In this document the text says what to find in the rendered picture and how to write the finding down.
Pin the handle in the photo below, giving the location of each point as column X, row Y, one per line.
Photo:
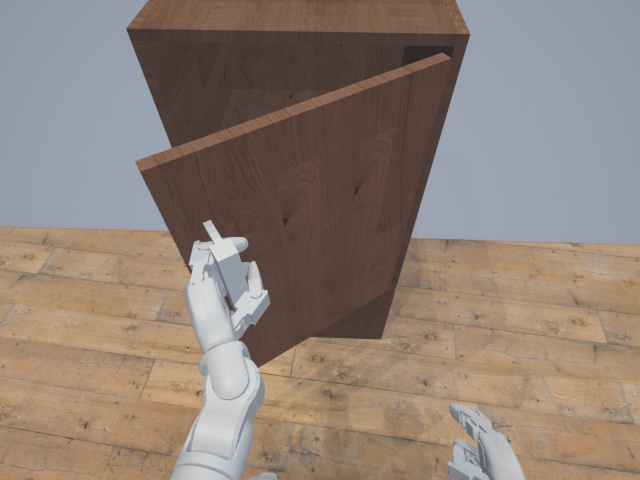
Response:
column 228, row 263

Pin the robot left hand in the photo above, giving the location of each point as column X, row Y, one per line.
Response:
column 208, row 310

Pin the robot right hand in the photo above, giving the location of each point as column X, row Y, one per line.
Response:
column 494, row 458

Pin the cupboard door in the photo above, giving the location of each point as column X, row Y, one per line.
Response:
column 322, row 191

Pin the robot left forearm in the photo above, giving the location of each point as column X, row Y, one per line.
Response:
column 219, row 441

